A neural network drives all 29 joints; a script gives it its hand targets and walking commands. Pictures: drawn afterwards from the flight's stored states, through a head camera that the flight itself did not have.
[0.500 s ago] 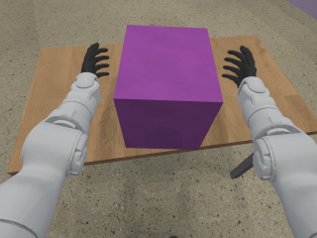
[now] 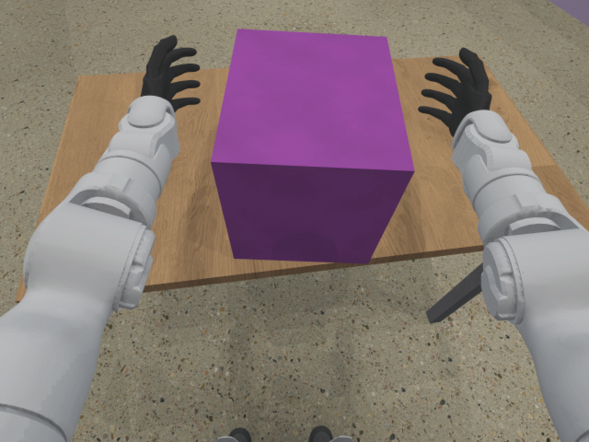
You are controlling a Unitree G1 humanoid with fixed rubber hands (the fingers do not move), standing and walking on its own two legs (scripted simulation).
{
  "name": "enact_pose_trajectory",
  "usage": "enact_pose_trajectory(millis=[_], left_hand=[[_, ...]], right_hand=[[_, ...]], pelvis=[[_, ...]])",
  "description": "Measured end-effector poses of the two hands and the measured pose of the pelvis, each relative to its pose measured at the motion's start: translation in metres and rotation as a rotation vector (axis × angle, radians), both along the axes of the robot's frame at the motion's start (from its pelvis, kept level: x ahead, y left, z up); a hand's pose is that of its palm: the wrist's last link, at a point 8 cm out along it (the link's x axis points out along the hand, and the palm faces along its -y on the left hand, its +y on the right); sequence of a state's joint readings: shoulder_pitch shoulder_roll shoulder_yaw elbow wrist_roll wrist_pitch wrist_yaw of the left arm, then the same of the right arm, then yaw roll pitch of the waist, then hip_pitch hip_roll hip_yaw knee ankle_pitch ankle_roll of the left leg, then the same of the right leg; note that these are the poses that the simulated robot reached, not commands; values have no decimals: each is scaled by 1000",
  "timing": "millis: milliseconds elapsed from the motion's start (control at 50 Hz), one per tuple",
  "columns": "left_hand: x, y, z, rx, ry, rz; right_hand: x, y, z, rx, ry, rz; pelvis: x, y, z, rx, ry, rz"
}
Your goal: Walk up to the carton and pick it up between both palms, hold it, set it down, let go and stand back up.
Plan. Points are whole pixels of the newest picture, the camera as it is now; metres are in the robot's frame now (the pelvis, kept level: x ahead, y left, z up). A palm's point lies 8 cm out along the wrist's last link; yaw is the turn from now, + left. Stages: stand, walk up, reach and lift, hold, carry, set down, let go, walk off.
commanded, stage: set down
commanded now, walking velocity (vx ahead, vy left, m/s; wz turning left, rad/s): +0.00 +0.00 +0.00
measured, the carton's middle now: (306, 153) +0.52 -0.01 +0.04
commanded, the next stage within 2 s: none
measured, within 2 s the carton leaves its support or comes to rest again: neither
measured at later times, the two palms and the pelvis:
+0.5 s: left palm (123, 100) +0.46 +0.21 +0.18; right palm (515, 109) +0.46 -0.24 +0.19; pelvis +0.01 +0.00 +0.02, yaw +0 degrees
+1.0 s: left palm (131, 147) +0.43 +0.21 +0.14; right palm (498, 155) +0.43 -0.24 +0.15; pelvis +0.01 +0.01 +0.02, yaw +0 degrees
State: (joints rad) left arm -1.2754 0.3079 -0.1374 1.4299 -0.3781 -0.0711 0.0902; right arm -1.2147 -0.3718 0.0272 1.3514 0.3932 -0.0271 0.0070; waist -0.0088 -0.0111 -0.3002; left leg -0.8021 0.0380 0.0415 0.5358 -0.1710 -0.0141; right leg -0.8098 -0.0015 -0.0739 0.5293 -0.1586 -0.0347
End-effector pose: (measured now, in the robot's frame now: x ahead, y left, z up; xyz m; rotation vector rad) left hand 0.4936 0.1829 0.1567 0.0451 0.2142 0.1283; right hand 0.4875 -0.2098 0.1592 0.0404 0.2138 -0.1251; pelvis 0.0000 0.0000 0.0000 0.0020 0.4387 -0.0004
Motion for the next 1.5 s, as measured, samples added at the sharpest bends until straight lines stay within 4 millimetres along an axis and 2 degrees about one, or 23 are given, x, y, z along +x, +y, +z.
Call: enact_pose_trajectory(millis=[140,280,360,420,480,660,800,940,1080,1180,1340,1420,1500], left_hand=[[-1,11,18,4,19,13],[-1,23,48,25,15,30],[-8,26,55,27,3,7],[-17,27,48,28,6,-11],[-28,28,32,23,26,-18],[-51,25,-13,-5,63,-2],[-56,24,-19,-19,50,3],[-61,24,-13,-21,32,-9],[-72,24,-21,-17,38,-23],[-84,23,-34,-19,28,-28],[-111,26,-67,-44,47,-1],[-124,28,-76,-46,49,10],[-131,28,-79,-48,46,8]], right_hand=[[-2,-12,22,12,1,-41],[-6,-32,55,21,8,-55],[-12,-38,60,-24,16,-48],[-18,-38,53,-45,26,-38],[-26,-35,39,-48,34,-27],[-41,-12,-7,-15,50,14],[-49,-7,-20,-1,57,5],[-57,-20,-11,-29,33,-6],[-67,-28,-10,-56,27,3],[-75,-20,-25,-49,20,28],[-99,-8,-66,-12,34,22],[-114,-10,-80,1,36,10],[-124,-17,-83,-10,38,7]], pelvis=[[3,6,5,-10,-45,-7],[8,8,8,-20,-82,-18],[11,6,13,-19,-134,-16],[13,5,17,-17,-175,-6],[12,5,19,-15,-206,1],[5,5,17,-13,-211,6],[2,5,16,-16,-205,4],[5,6,18,-17,-234,-3],[11,4,21,-13,-289,-3],[15,4,23,-11,-316,0],[20,5,24,-12,-336,1],[22,7,24,-15,-336,0],[23,8,24,-16,-335,-2]])
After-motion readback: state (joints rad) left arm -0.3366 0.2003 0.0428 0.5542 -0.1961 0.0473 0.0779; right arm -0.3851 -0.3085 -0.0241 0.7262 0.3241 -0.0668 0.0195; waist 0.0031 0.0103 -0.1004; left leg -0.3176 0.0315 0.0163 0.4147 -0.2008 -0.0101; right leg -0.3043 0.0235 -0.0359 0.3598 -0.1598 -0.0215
